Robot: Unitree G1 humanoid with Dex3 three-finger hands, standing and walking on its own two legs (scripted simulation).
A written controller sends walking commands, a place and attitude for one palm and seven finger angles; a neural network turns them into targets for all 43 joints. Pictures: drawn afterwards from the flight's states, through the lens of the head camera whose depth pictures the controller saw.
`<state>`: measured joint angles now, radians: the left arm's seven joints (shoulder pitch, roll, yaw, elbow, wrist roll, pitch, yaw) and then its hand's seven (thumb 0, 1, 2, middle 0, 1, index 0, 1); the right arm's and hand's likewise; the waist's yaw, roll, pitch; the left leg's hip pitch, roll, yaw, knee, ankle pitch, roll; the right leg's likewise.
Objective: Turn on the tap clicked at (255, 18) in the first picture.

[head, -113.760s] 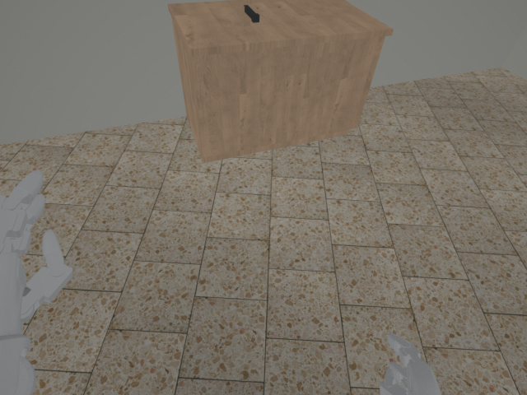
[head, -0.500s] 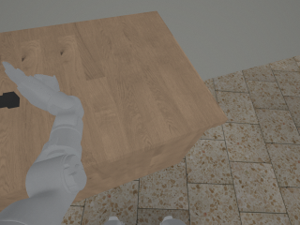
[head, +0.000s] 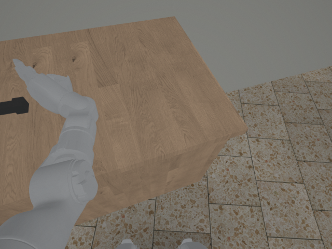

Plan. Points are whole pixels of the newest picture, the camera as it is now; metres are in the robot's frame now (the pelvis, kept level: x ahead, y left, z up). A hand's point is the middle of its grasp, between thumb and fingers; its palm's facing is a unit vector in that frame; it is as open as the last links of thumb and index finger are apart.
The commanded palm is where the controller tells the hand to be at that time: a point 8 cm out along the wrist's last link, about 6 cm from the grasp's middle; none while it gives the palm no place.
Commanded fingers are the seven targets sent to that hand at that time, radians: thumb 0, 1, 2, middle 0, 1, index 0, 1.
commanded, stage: lift the hand up off the lever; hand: left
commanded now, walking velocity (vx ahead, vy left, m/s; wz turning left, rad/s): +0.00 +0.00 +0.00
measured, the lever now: (20, 105) +0.47 +0.33 +0.05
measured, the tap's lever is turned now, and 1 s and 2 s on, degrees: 86 86 86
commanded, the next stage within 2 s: draw the hand back beside the body in 0.78 s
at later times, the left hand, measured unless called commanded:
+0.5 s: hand (62, 76) +0.51 +0.22 +0.11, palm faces +0.82 -0.57 -0.11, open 7.9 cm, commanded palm +0.45 +0.22 +0.12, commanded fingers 0.00 0.90 0.90 -0.15 -0.15 -0.15 -0.15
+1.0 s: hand (69, 77) +0.49 +0.19 +0.12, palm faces +0.63 -0.76 -0.16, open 7.8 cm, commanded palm +0.41 +0.22 +0.13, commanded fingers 0.00 0.90 0.90 -0.16 -0.17 -0.16 -0.17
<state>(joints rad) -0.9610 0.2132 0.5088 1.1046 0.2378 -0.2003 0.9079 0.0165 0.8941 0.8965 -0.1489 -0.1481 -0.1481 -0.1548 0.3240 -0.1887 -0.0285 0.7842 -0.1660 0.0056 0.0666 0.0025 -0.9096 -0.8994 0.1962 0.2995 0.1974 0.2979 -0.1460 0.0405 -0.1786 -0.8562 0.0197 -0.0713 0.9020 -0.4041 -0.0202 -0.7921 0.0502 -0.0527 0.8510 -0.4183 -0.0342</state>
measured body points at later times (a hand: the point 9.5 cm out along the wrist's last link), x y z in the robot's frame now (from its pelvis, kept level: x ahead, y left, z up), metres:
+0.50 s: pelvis +0.01 +0.00 +0.01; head +0.09 +0.01 +0.46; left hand +0.46 +0.24 +0.12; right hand +0.01 -0.25 -0.12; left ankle +0.01 +0.13 -0.69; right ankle -0.02 -0.10 -0.69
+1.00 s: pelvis +0.02 +0.00 +0.02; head +0.07 +0.00 +0.47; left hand +0.45 +0.23 +0.13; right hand +0.04 -0.24 -0.11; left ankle +0.01 +0.13 -0.69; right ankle -0.02 -0.10 -0.69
